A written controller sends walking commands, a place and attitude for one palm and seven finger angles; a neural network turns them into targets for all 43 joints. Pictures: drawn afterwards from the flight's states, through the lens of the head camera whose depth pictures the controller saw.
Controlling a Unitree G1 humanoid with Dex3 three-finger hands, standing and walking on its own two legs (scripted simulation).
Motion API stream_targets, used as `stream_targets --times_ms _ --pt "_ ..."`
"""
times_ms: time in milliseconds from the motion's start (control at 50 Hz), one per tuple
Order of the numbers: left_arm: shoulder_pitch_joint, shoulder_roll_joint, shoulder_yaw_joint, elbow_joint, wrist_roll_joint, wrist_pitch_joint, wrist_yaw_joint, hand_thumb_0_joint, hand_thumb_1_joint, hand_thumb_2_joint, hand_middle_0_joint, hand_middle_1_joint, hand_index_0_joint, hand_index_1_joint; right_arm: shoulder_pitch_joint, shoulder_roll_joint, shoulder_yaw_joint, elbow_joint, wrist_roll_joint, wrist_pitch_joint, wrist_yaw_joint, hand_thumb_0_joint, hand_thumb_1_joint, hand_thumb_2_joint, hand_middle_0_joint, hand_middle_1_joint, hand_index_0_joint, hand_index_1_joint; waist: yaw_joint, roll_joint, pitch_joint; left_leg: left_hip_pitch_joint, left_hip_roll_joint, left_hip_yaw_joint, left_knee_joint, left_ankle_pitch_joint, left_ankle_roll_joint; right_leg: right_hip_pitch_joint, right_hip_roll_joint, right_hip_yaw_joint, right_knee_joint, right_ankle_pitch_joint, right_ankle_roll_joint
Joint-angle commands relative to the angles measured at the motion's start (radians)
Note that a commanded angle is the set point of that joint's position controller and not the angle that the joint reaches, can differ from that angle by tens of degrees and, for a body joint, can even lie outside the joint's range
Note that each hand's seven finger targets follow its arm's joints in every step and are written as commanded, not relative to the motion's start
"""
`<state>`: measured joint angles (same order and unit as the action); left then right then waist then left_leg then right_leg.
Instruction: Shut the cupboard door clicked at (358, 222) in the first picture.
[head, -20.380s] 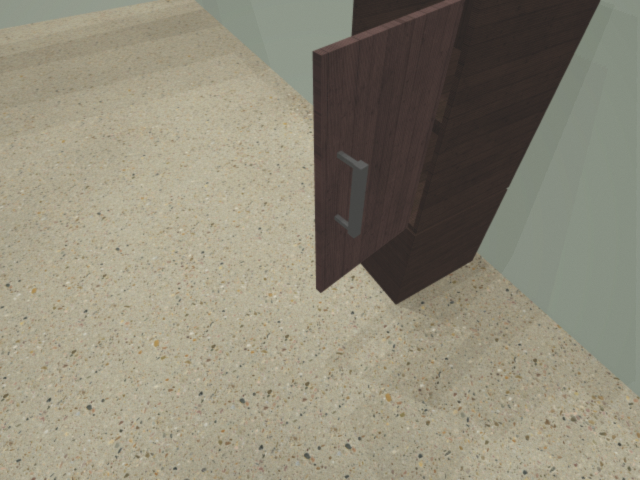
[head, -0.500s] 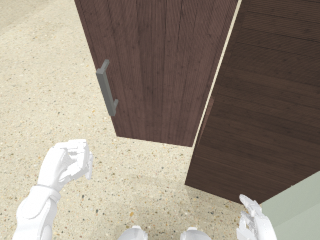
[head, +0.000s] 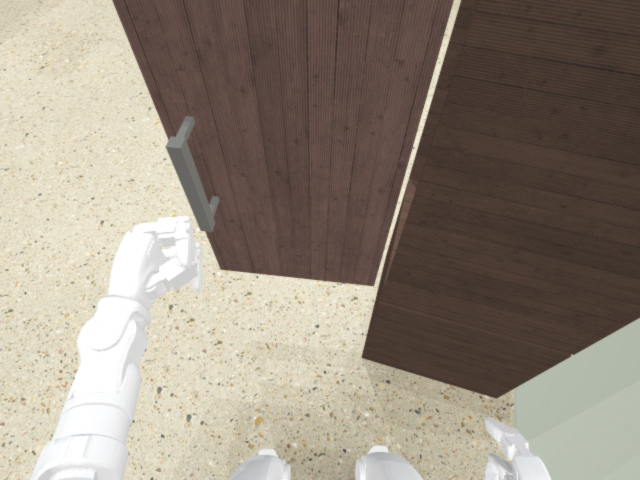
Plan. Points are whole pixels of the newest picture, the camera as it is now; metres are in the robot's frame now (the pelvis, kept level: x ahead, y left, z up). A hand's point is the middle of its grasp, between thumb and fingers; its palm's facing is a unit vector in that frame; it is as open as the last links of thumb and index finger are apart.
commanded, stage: bring the fist close to the handle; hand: left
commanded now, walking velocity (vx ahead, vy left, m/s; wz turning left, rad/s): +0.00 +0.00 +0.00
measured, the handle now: (198, 179) +0.51 +0.19 +0.05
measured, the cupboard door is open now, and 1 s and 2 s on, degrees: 100 100 85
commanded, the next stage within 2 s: push the door shut along its arc in 0.58 s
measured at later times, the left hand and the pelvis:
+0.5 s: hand (207, 237) +0.40 +0.15 +0.05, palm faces -0.10 -0.99 -0.03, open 3.1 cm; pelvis +0.00 +0.00 +0.00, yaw -1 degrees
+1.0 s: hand (210, 217) +0.43 +0.15 +0.06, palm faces -0.19 -0.98 -0.02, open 3.1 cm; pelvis -0.01 +0.00 +0.00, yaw +0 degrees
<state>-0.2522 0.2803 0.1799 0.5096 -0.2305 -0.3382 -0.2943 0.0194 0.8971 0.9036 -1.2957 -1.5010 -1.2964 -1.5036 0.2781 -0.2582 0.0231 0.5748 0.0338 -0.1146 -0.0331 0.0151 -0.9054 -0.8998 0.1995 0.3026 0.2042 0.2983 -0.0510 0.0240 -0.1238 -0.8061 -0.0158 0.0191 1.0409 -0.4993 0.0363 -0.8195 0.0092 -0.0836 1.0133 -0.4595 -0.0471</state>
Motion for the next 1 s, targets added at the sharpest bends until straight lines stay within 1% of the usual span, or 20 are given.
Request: stream_targets --times_ms 0,40,60,160,220,240,300,360,420,440,520,600,660,700,760,800,840,880,900,980 --pt "-0.353 0.173 0.061 -0.141 -0.006 -0.081 0.013 0.000 0.900 0.900 -1.300 -1.500 -1.300 -1.500 0.033 -0.144 -0.058 -0.108 0.001 -0.024 -0.006 0.000 -0.900 -0.900 0.200 0.300 0.200 0.300 -0.008 0.014 -0.341 0.144 0.014 -0.051 -0.137 0.330 -0.011 0.227 -0.004 0.078 -0.119 0.318 0.020" --pt "-0.381 0.182 0.074 -0.087 -0.002 -0.083 0.017 0.000 0.900 0.900 -1.300 -1.500 -1.300 -1.500 0.045 -0.141 -0.057 -0.097 0.001 -0.012 -0.002 0.000 -0.900 -0.900 0.200 0.300 0.200 0.300 -0.008 0.001 -0.344 0.137 0.016 -0.051 -0.138 0.344 -0.014 0.235 -0.005 0.080 -0.120 0.339 0.022" --pt "-0.422 0.157 0.048 -0.068 0.001 -0.085 0.017 0.000 0.900 0.900 -1.300 -1.500 -1.300 -1.500 0.047 -0.139 -0.057 -0.092 0.002 -0.008 0.000 0.000 -0.900 -0.900 0.200 0.300 0.200 0.300 -0.023 -0.006 -0.330 0.132 0.017 -0.049 -0.137 0.325 -0.013 0.213 -0.003 0.079 -0.123 0.323 0.025" --pt "-0.544 0.157 0.044 0.011 0.021 -0.105 0.035 0.000 0.900 0.900 -1.300 -1.500 -1.300 -1.500 0.075 -0.141 -0.063 -0.070 -0.002 0.010 0.007 0.000 -0.900 -0.900 0.200 0.300 0.200 0.300 -0.030 0.012 -0.364 0.158 0.018 -0.055 -0.130 0.346 -0.016 0.186 -0.001 0.075 -0.113 0.329 0.021" --pt "-0.484 0.215 0.108 0.062 0.029 -0.108 0.044 0.000 0.900 0.900 -1.300 -1.500 -1.300 -1.500 0.088 -0.148 -0.064 -0.078 -0.005 0.029 0.012 0.000 -0.900 -0.900 0.200 0.300 0.200 0.300 -0.006 -0.020 -0.380 0.121 0.015 -0.047 -0.137 0.353 -0.014 0.237 -0.001 0.079 -0.111 0.352 0.020" --pt "-0.486 0.196 0.094 0.060 0.028 -0.110 0.043 0.000 0.900 0.900 -1.300 -1.500 -1.300 -1.500 0.084 -0.143 -0.063 -0.085 -0.005 0.034 0.015 0.000 -0.900 -0.900 0.200 0.300 0.200 0.300 -0.006 -0.015 -0.377 0.112 0.010 -0.039 -0.139 0.345 -0.011 0.251 -0.001 0.086 -0.117 0.358 0.022" --pt "-0.440 0.213 0.113 0.014 0.024 -0.125 0.042 0.000 0.900 0.900 -1.300 -1.500 -1.300 -1.500 0.087 -0.143 -0.067 -0.103 -0.005 0.046 0.019 0.000 -0.900 -0.900 0.200 0.300 0.200 0.300 0.007 0.001 -0.408 0.132 0.010 -0.032 -0.141 0.380 -0.009 0.279 0.002 0.087 -0.116 0.392 0.019" --pt "-0.482 0.190 0.092 0.035 0.019 -0.131 0.040 0.000 0.900 0.900 -1.300 -1.500 -1.300 -1.500 0.086 -0.139 -0.065 -0.095 -0.002 0.053 0.017 0.000 -0.900 -0.900 0.200 0.300 0.200 0.300 -0.017 -0.029 -0.337 0.096 0.012 -0.027 -0.152 0.309 -0.007 0.254 0.002 0.092 -0.141 0.339 0.027" --pt "-0.541 0.204 0.093 -0.002 0.019 -0.153 0.036 0.000 0.900 0.900 -1.300 -1.500 -1.300 -1.500 0.087 -0.140 -0.068 -0.087 -0.002 0.051 0.010 0.000 -0.900 -0.900 0.200 0.300 0.200 0.300 -0.023 -0.001 -0.374 0.119 0.010 -0.027 -0.148 0.305 -0.004 0.262 0.001 0.100 -0.141 0.337 0.025" --pt "-0.514 0.230 0.120 0.011 0.019 -0.157 0.035 0.000 0.900 0.900 -1.300 -1.500 -1.300 -1.500 0.090 -0.143 -0.069 -0.083 -0.003 0.052 0.009 0.000 -0.900 -0.900 0.200 0.300 0.200 0.300 -0.011 0.005 -0.381 0.125 0.010 -0.028 -0.149 0.315 -0.007 0.269 0.001 0.100 -0.140 0.342 0.022" --pt "-0.531 0.189 0.072 0.038 0.016 -0.159 0.015 0.000 0.900 0.900 -1.300 -1.500 -1.300 -1.500 0.087 -0.138 -0.066 -0.070 -0.001 0.050 0.006 0.000 -0.900 -0.900 0.200 0.300 0.200 0.300 -0.034 0.019 -0.355 0.127 0.012 -0.030 -0.147 0.304 -0.005 0.238 0.001 0.098 -0.145 0.333 0.025" --pt "-0.523 0.224 0.103 0.052 0.009 -0.153 0.008 0.000 0.900 0.900 -1.300 -1.500 -1.300 -1.500 0.088 -0.147 -0.068 -0.073 -0.001 0.052 0.003 0.000 -0.900 -0.900 0.200 0.300 0.200 0.300 -0.024 0.012 -0.367 0.131 0.010 -0.035 -0.148 0.311 -0.004 0.253 0.004 0.096 -0.143 0.336 0.021" --pt "-0.484 0.216 0.104 0.045 0.004 -0.150 0.002 0.000 0.900 0.900 -1.300 -1.500 -1.300 -1.500 0.081 -0.142 -0.066 -0.080 0.000 0.054 0.007 0.000 -0.900 -0.900 0.200 0.300 0.200 0.300 -0.012 0.012 -0.374 0.140 0.013 -0.035 -0.155 0.331 -0.008 0.259 0.002 0.091 -0.142 0.352 0.021" --pt "-0.527 0.180 0.058 0.041 0.006 -0.147 -0.009 0.000 0.900 0.900 -1.300 -1.500 -1.300 -1.500 0.083 -0.141 -0.064 -0.082 0.001 0.053 0.008 0.000 -0.900 -0.900 0.200 0.300 0.200 0.300 -0.033 0.016 -0.357 0.148 0.013 -0.038 -0.147 0.341 -0.005 0.234 0.003 0.088 -0.138 0.360 0.021" --pt "-0.639 0.239 0.089 0.105 0.018 -0.146 -0.016 0.000 0.900 0.900 -1.300 -1.500 -1.300 -1.500 0.083 -0.149 -0.061 -0.063 0.002 0.060 0.002 0.000 -0.900 -0.900 0.200 0.300 0.200 0.300 -0.054 -0.019 -0.313 0.102 0.014 -0.043 -0.141 0.271 -0.004 0.205 0.001 0.097 -0.145 0.300 0.025" --pt "-0.698 0.251 0.087 0.118 0.021 -0.150 -0.029 0.000 0.900 0.900 -1.300 -1.500 -1.300 -1.500 0.087 -0.151 -0.058 -0.064 0.001 0.060 -0.003 0.000 -0.900 -0.900 0.200 0.300 0.200 0.300 -0.055 0.020 -0.336 0.119 0.010 -0.047 -0.131 0.280 -0.003 0.199 0.002 0.097 -0.134 0.302 0.018" --pt "-0.748 0.219 0.055 0.145 0.019 -0.155 -0.046 0.000 0.900 0.900 -1.300 -1.500 -1.300 -1.500 0.083 -0.146 -0.056 -0.054 0.001 0.058 -0.004 0.000 -0.900 -0.900 0.200 0.300 0.200 0.300 -0.067 0.045 -0.362 0.150 0.013 -0.052 -0.125 0.286 -0.006 0.166 0.002 0.093 -0.132 0.296 0.019" --pt "-0.792 0.257 0.075 0.202 0.025 -0.155 -0.056 0.000 0.900 0.900 -1.300 -1.500 -1.300 -1.500 0.093 -0.155 -0.054 -0.041 0.000 0.060 -0.004 0.000 -0.900 -0.900 0.200 0.300 0.200 0.300 -0.069 0.047 -0.365 0.145 0.015 -0.065 -0.119 0.290 -0.009 0.147 0.004 0.087 -0.120 0.287 0.015" --pt "-0.810 0.240 0.059 0.225 0.023 -0.151 -0.065 0.000 0.900 0.900 -1.300 -1.500 -1.300 -1.500 0.100 -0.157 -0.054 -0.043 0.000 0.060 -0.004 0.000 -0.900 -0.900 0.200 0.300 0.200 0.300 -0.078 0.048 -0.367 0.153 0.014 -0.068 -0.112 0.302 -0.006 0.131 0.007 0.084 -0.115 0.293 0.013" --pt "-0.828 0.279 0.094 0.303 0.026 -0.134 -0.083 0.000 0.900 0.900 -1.300 -1.500 -1.300 -1.500 0.116 -0.165 -0.053 -0.039 -0.002 0.067 0.001 0.000 -0.900 -0.900 0.200 0.300 0.200 0.300 -0.073 0.029 -0.400 0.119 0.014 -0.065 -0.101 0.312 -0.006 0.147 0.006 0.088 -0.106 0.307 0.016"
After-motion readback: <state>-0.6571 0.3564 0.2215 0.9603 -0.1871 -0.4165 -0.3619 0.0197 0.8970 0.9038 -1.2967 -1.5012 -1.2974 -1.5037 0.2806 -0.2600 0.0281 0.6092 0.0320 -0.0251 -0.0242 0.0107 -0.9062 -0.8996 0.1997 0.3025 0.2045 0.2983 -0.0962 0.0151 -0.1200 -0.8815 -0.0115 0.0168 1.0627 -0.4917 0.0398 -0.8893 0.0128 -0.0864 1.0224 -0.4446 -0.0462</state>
